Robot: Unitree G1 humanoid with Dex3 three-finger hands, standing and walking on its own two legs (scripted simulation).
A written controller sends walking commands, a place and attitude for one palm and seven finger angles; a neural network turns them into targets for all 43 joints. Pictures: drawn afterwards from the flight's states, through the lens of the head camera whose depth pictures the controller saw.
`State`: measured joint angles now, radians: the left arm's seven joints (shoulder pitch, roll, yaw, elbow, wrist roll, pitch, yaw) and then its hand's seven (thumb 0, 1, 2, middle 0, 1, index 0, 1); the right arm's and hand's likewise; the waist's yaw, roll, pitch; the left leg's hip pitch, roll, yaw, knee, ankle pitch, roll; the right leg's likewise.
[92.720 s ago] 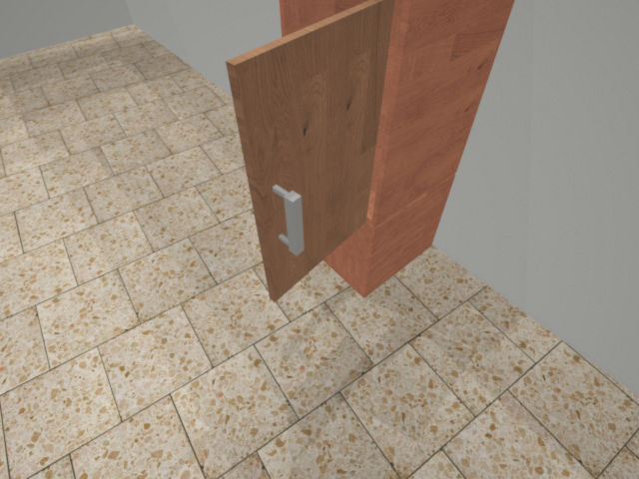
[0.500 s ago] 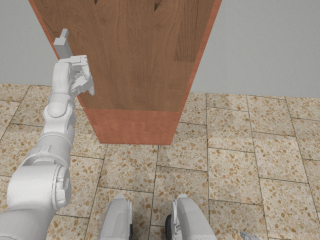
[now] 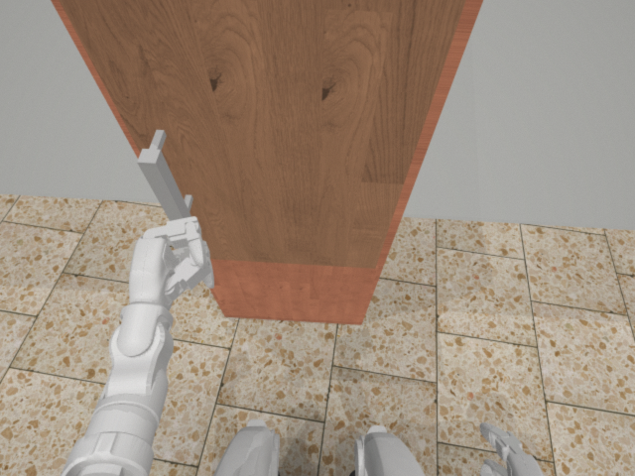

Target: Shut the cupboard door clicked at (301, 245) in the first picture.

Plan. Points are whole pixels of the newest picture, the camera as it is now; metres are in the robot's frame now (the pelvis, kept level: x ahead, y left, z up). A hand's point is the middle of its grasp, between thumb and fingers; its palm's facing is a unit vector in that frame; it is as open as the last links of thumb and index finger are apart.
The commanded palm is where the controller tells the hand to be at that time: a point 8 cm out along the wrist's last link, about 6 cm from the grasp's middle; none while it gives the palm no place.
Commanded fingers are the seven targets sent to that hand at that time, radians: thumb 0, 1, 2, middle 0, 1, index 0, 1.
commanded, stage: draw the hand back to the body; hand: left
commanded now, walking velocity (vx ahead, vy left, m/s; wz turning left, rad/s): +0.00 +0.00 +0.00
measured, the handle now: (172, 183) +0.49 +0.22 +0.03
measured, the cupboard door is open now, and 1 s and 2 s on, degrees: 0 0 0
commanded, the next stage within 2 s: step back with the hand held close in 1.68 s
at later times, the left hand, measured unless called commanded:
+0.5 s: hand (143, 281) +0.31 +0.19 +0.10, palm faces +0.04 -1.00 -0.04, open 3.1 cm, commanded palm +0.27 +0.24 +0.12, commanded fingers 0.00 0.90 0.90 -1.27 -1.47 -1.27 -1.47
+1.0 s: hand out of the picture +0.25 +0.25 +0.19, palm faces +0.35 -0.87 -0.34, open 3.9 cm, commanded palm +0.20 +0.29 +0.22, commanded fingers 0.00 0.90 0.90 -0.58 -0.72 -0.58 -0.72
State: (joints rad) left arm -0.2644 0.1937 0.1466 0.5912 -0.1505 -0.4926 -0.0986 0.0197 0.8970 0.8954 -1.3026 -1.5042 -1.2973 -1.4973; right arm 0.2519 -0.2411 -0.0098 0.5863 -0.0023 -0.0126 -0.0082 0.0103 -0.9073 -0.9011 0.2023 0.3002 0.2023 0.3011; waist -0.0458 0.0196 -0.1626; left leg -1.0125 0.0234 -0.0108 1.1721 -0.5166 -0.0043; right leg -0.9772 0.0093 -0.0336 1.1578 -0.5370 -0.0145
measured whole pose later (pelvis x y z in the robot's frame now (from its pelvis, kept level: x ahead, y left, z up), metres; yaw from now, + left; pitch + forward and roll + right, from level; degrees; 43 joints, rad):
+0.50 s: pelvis +0.01 -0.01 +0.04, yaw +1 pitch +12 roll -1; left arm 0.04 0.25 0.19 0.26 -0.27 -0.33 -0.22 0.02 0.90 0.90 -1.30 -1.50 -1.30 -1.50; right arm 0.26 -0.24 0.03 0.54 0.04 -0.02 -0.05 0.01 -0.91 -0.90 0.20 0.30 0.20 0.30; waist -0.01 0.04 -0.13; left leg -0.72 0.02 -0.03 0.97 -0.46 -0.02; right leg -0.69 0.01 -0.05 0.96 -0.48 -0.03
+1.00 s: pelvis +0.03 +0.01 +0.09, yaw +1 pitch +0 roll +0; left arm 0.33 0.31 0.19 -0.15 -0.06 -0.03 0.11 0.02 0.89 0.89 -0.85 -1.01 -0.84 -1.00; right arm 0.20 -0.22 0.06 0.58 0.02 -0.07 -0.11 0.01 -0.91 -0.90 0.20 0.30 0.20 0.30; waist 0.04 0.05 -0.04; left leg -0.23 0.00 0.00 0.55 -0.31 0.01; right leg -0.20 -0.01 -0.02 0.54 -0.33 0.00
